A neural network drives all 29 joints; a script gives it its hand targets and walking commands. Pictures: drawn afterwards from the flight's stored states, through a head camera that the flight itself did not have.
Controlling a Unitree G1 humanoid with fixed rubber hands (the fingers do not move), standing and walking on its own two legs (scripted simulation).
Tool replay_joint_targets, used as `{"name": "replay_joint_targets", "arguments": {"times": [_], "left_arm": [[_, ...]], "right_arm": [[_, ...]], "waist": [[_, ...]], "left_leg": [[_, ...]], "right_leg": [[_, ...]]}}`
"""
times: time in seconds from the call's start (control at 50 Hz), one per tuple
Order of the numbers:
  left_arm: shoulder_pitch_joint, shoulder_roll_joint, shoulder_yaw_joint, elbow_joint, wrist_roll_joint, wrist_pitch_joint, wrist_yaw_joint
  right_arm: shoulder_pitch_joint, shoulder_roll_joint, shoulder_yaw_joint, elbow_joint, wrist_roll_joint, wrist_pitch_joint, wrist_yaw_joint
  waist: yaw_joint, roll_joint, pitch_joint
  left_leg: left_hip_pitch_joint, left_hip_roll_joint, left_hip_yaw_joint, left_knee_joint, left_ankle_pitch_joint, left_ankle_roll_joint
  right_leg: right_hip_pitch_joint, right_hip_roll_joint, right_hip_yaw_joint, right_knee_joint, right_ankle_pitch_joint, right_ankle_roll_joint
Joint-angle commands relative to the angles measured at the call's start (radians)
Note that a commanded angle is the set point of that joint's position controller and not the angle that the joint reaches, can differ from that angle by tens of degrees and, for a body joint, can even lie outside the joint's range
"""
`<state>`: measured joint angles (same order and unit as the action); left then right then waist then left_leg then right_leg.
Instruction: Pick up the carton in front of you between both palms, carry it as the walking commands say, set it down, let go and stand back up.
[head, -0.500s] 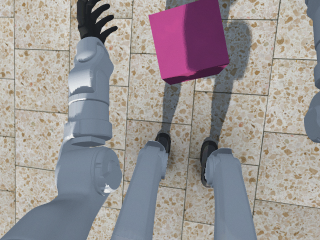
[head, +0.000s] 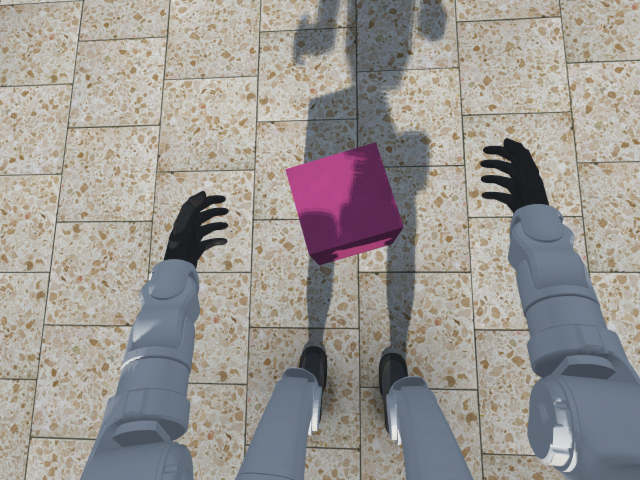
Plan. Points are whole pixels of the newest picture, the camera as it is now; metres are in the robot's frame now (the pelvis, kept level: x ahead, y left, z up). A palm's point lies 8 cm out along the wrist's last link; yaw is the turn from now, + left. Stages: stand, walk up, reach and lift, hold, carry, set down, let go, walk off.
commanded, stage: let go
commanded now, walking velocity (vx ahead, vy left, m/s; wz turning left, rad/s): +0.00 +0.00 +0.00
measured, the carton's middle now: (344, 210) +0.53 +0.05 -0.58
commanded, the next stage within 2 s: stand in 1.10 s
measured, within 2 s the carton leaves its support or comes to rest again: neither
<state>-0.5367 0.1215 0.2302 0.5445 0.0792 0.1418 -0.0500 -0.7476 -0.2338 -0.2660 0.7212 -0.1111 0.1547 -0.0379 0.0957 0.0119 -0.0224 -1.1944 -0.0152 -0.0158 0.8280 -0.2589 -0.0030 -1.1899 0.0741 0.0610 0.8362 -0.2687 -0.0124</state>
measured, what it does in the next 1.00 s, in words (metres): rises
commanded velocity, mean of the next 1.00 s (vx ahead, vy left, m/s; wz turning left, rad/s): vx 0.00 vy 0.00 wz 0.00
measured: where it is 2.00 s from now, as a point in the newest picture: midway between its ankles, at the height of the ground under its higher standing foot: (352, 405)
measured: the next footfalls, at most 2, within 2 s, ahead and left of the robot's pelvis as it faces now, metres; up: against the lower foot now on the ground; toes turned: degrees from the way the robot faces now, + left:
none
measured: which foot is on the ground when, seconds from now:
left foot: down 0.00-1.00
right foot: down 0.00-1.00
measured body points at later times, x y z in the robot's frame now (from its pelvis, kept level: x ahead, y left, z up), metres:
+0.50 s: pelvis +0.06 +0.01 +0.06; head +0.14 +0.00 +0.50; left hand +0.22 +0.26 -0.02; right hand +0.31 -0.20 -0.03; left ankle +0.04 +0.12 -0.67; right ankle +0.04 -0.10 -0.67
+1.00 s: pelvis +0.06 +0.00 +0.06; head +0.06 +0.00 +0.51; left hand +0.23 +0.25 +0.00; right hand +0.24 -0.22 -0.01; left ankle +0.04 +0.12 -0.67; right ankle +0.04 -0.10 -0.67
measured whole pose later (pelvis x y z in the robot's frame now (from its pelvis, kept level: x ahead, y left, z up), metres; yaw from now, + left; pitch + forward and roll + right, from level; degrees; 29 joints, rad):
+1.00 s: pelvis +0.06 +0.00 +0.06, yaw +3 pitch -5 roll +0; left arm 0.20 0.22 0.03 0.39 0.02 0.22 -0.02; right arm 0.24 -0.21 -0.03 0.45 0.01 0.11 0.04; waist 0.00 0.00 0.09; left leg -0.12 -0.03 -0.05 0.49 -0.29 0.01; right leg -0.09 0.04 0.03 0.49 -0.31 -0.02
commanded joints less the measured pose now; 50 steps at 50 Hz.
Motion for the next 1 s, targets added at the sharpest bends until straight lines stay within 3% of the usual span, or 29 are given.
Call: {"name": "replay_joint_targets", "arguments": {"times": [0.0, 0.1, 0.3, 0.5, 0.58, 0.82, 0.84, 0.86, 0.98], "left_arm": [[0.042, 0.111, -0.029, -0.093, -0.034, -0.042, -0.028], [0.236, 0.118, -0.091, -0.112, -0.081, -0.076, -0.038], [0.595, 0.146, -0.176, -0.224, -0.121, -0.13, -0.013], [0.73, 0.177, -0.189, -0.229, -0.122, -0.119, -0.019], [0.739, 0.187, -0.179, -0.212, -0.107, -0.098, -0.021], [0.726, 0.192, -0.153, -0.198, -0.057, -0.023, -0.019], [0.677, 0.217, -0.153, -0.264, -0.049, 0.029, 0.008], [0.698, 0.209, -0.162, -0.245, -0.054, 0.044, 0.018], [0.681, 0.192, -0.172, -0.256, -0.061, 0.079, 0.035]], "right_arm": [[-0.078, -0.086, 0.016, -0.151, 0.023, -0.049, -0.003], [0.158, -0.081, 0.04, -0.144, 0.036, -0.088, 0.021], [0.552, -0.079, 0.099, -0.209, 0.076, -0.157, 0.038], [0.827, -0.057, 0.154, -0.292, 0.092, -0.149, 0.06], [0.89, -0.057, 0.176, -0.327, 0.1, -0.123, 0.075], [0.917, -0.053, 0.204, -0.401, 0.108, -0.042, 0.107], [0.977, -0.058, 0.205, -0.348, 0.121, -0.072, 0.088], [0.966, -0.066, 0.202, -0.365, 0.122, -0.076, 0.078], [0.937, -0.072, 0.213, -0.376, 0.12, -0.061, 0.067]], "waist": [[0.021, -0.067, -0.738], [-0.005, -0.038, -0.613], [-0.021, 0.022, -0.416], [-0.071, -0.046, -0.157], [-0.086, -0.049, -0.075], [-0.078, 0.001, 0.072], [-0.08, 0.022, 0.017], [-0.089, -0.011, 0.031], [-0.095, -0.038, 0.069]], "left_leg": [[0.54, -0.003, 0.015, -0.063, 0.275, -0.016], [0.721, 0.012, -0.016, -0.12, 0.307, -0.029], [0.972, 0.016, -0.048, -0.221, 0.474, -0.039], [1.016, -0.008, -0.019, -0.368, 0.35, -0.032], [1.044, -0.02, -0.013, -0.405, 0.295, -0.024], [1.09, -0.023, 0.005, -0.431, 0.175, -0.007], [1.062, -0.046, 0.017, -0.394, 0.163, -0.016], [1.061, -0.043, 0.014, -0.39, 0.155, -0.01], [1.051, -0.037, 0.004, -0.396, 0.121, -0.004]], "right_leg": [[0.497, -0.021, -0.021, -0.103, 0.202, 0.031], [0.494, -0.023, -0.036, -0.158, 0.126, 0.017], [0.685, -0.028, -0.034, -0.264, 0.167, 0.003], [0.997, -0.046, -0.029, -0.395, 0.263, 0.023], [1.049, -0.053, -0.027, -0.429, 0.278, 0.028], [1.092, -0.057, -0.025, -0.472, 0.205, 0.025], [1.129, -0.062, -0.015, -0.434, 0.271, 0.025], [1.115, -0.06, -0.016, -0.421, 0.296, 0.029], [1.097, -0.057, -0.024, -0.425, 0.235, 0.026]]}}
